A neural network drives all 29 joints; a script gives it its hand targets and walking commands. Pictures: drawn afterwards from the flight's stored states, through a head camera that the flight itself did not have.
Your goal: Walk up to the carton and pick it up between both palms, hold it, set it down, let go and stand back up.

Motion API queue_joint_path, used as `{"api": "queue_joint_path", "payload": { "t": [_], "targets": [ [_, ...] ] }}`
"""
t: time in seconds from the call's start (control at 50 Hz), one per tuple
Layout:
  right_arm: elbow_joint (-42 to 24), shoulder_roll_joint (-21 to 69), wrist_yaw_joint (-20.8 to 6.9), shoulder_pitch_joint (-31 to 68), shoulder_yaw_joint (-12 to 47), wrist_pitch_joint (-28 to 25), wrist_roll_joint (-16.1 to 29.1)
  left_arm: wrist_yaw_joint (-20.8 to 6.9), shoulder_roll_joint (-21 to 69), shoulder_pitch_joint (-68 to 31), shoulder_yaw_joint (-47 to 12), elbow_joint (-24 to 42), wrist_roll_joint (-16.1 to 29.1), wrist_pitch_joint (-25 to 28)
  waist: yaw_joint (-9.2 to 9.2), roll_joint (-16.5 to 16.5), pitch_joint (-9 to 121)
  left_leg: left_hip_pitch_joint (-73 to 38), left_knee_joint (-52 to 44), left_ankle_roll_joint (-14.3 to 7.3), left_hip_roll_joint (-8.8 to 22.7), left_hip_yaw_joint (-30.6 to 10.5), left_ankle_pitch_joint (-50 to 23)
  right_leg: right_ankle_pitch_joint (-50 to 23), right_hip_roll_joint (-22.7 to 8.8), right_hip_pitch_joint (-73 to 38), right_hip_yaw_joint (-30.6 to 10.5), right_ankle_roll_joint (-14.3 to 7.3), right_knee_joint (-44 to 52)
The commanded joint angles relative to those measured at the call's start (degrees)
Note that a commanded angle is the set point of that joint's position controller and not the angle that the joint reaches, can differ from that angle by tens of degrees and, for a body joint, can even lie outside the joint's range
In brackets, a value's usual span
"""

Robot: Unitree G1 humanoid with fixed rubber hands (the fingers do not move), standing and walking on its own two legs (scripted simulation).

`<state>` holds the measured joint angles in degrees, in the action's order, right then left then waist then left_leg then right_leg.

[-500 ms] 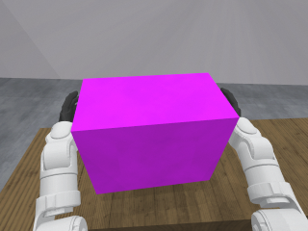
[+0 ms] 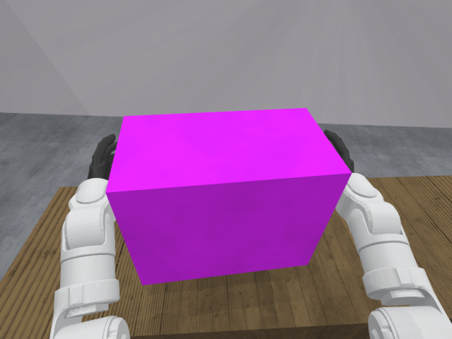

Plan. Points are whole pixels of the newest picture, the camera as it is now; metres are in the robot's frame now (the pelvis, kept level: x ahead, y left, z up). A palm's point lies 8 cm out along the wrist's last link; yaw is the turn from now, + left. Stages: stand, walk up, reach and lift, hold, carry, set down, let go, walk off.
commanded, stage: hold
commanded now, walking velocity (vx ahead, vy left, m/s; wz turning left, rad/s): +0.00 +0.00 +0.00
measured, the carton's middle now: (223, 197) +0.35 +0.01 +0.14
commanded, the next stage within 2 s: none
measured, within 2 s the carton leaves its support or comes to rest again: neither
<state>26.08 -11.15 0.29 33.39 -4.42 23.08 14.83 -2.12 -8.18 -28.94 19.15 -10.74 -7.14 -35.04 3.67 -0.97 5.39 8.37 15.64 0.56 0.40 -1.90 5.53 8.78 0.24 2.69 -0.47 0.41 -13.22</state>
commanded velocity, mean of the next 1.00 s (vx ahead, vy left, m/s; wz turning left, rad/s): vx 0.00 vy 0.00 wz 0.00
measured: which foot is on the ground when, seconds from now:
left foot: down 0.00-1.00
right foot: down 0.00-1.00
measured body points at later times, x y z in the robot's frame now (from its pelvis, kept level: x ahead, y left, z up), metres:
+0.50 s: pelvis +0.00 +0.00 +0.00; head -0.04 +0.01 +0.45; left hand +0.37 +0.21 +0.18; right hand +0.37 -0.20 +0.18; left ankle +0.03 +0.12 -0.75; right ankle -0.02 -0.12 -0.75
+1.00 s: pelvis +0.00 +0.00 +0.00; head -0.04 +0.02 +0.45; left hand +0.37 +0.21 +0.18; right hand +0.37 -0.20 +0.18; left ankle +0.03 +0.12 -0.75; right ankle -0.02 -0.12 -0.75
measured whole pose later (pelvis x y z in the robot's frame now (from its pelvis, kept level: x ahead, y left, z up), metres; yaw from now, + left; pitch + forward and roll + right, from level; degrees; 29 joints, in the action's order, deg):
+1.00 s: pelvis +0.00 +0.00 +0.00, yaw -1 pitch -1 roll +0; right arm 24.4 -11.5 0.2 33.0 -3.6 23.1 14.6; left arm -1.8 -8.2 -28.3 19.1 -8.0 -6.7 -36.3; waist 4.1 -1.5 5.5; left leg 8.7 15.0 0.6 0.7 -1.1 5.3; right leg 8.5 0.4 3.8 -1.1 0.3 -13.3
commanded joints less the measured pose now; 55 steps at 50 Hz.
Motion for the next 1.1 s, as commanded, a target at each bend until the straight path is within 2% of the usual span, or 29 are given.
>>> {"api": "queue_joint_path", "payload": {
  "t": [0.0, 0.02, 0.06, 0.12, 0.16, 0.18, 0.22, 0.3, 0.32, 0.36, 0.38, 0.4, 0.42, 0.46, 0.6, 0.8, 1.08],
  "targets": [
    [-14.5, 29.1, -4.5, 40.1, 20.9, -2.2, 4.3, -9.4, 27.9, -35.0, -27.8, 8.3, 7.6, 2.2, -0.55, 1.6, 16.9, -11.2, 0.0, 1.0, -2.7, 1.6, -8.3, -12.1, 1.9, 1.0, 1.2, 0.6, 1.2],
    [-15.6, 28.8, -4.6, 40.8, 20.7, -2.6, 4.4, -9.4, 28.8, -36.1, -28.9, 9.8, 8.3, 2.4, -0.14, 2.4, 18.8, -11.8, 0.1, 1.5, -2.5, 1.4, -9.2, -12.2, 2.3, 1.0, 1.5, 0.3, 1.0],
    [-17.0, 28.4, -4.7, 41.7, 21.6, -2.8, 5.4, -8.9, 28.7, -36.7, -29.8, 11.2, 8.6, 2.5, -0.51, 3.6, 19.9, -12.7, 1.0, 2.1, -2.7, 1.5, -11.7, -13.2, 2.5, 1.1, 1.5, 0.0, 1.0],
    [-17.4, 29.1, -4.6, 40.6, 21.2, -2.8, 5.3, -8.5, 28.6, -37.1, -30.6, 12.4, 9.8, 3.0, 0.67, 2.7, 20.6, -13.0, 1.5, 1.9, -2.8, 1.4, -11.8, -14.0, 2.6, 1.1, 1.5, 0.4, 0.9],
    [-18.0, 29.0, -4.3, 40.6, 21.3, -2.8, 4.7, -8.7, 28.0, -36.7, -29.8, 11.6, 9.5, 3.1, 0.09, 2.1, 20.1, -12.0, 1.1, 1.5, -3.1, 1.6, -10.5, -13.8, 2.2, 1.1, 1.3, 0.7, 0.8],
    [-15.9, 28.3, -4.3, 39.4, 20.5, -2.4, 4.4, -8.8, 27.7, -37.1, -29.6, 11.0, 8.9, 2.9, 0.69, 3.0, 18.9, -11.8, 0.3, 1.7, -2.8, 1.5, -9.0, -12.4, 2.2, 1.2, 1.3, 0.4, 1.0],
    [-13.7, 28.5, -4.8, 41.0, 19.7, -2.2, 3.8, -9.0, 27.4, -38.8, -28.6, 9.5, 8.3, 2.6, -0.24, 2.8, 15.7, -9.9, -1.0, 1.2, -2.7, 1.9, -4.8, -7.3, 1.7, 2.9, 1.4, 0.1, 1.9],
    [-16.5, 29.4, -4.8, 41.6, 21.3, -2.6, 5.2, -8.8, 29.0, -37.8, -30.1, 10.9, 9.4, 2.7, 0.18, 3.5, 21.5, -12.7, 1.1, 1.8, -2.7, 1.2, -10.9, -13.8, 2.3, 0.7, 1.3, 0.2, 0.7],
    [-16.7, 28.9, -4.6, 42.6, 21.3, -2.5, 5.2, -8.9, 28.1, -36.7, -28.4, 9.1, 8.7, 2.5, -0.79, 2.2, 20.0, -11.8, 0.8, 1.3, -2.9, 1.5, -9.6, -12.3, 2.4, 0.9, 1.4, 0.4, 1.2],
    [-15.8, 29.1, -4.5, 41.2, 20.9, -2.6, 4.7, -8.9, 28.4, -36.7, -28.7, 9.7, 8.4, 2.7, -0.37, 2.7, 18.6, -11.8, 0.7, 1.4, -2.9, 1.5, -10.4, -13.2, 2.1, 0.9, 1.3, 0.4, 1.2],
    [-21.0, 28.6, -3.8, 41.0, 21.5, -3.3, 3.3, -8.7, 30.2, -38.6, -33.2, 12.7, 12.4, 2.8, 4.22, -1.0, 23.0, -13.9, 0.9, 1.2, -2.1, 2.2, -10.7, -16.3, 2.3, 1.3, 1.4, 1.2, 0.4],
    [-18.7, 29.8, -3.6, 39.8, 21.6, -2.8, 3.5, -8.5, 29.0, -39.0, -31.2, 12.4, 11.4, 2.9, 2.22, 1.4, 21.1, -13.0, 1.0, 1.2, -2.5, 2.1, -11.1, -17.1, 1.7, 1.0, 1.2, 1.0, 0.5],
    [-18.1, 28.7, -3.6, 39.6, 21.2, -2.6, 3.2, -8.6, 29.2, -37.5, -30.9, 11.1, 10.7, 2.5, 2.48, 0.9, 20.1, -12.8, 0.7, 1.2, -2.4, 2.1, -9.9, -16.1, 1.7, 1.4, 1.3, 1.1, 0.7],
    [-17.5, 28.7, -3.6, 39.5, 21.6, -2.4, 3.3, -8.8, 28.6, -36.5, -29.9, 11.0, 9.4, 1.9, 1.5, 1.5, 18.5, -12.0, 0.2, 1.2, -2.4, 2.1, -8.7, -14.5, 1.6, 1.5, 1.3, 1.0, 0.9],
    [-19.2, 28.0, -4.3, 40.2, 22.5, -2.7, 5.2, -8.3, 28.0, -35.6, -29.9, 13.5, 8.8, 1.2, 0.05, 3.1, 19.4, -13.7, 1.1, 1.7, -2.2, 2.3, -11.0, -14.6, 2.1, 2.6, 1.8, 0.6, 0.8],
    [-19.3, 27.8, -4.6, 40.3, 21.9, -2.9, 4.7, -7.9, 28.4, -35.9, -30.7, 13.5, 9.3, 1.0, 0.4, 2.6, 19.5, -13.8, 0.6, 1.5, -2.0, 2.5, -9.0, -12.7, 2.0, 3.8, 1.7, 0.6, 1.3],
    [-18.8, 28.0, -4.2, 40.1, 21.8, -2.8, 4.2, -8.4, 28.2, -36.0, -30.2, 12.9, 9.2, 1.2, 0.8, 2.4, 19.4, -13.3, 0.6, 1.5, -2.2, 2.3, -9.5, -13.9, 1.9, 2.5, 1.7, 0.8, 1.0]
  ]
}}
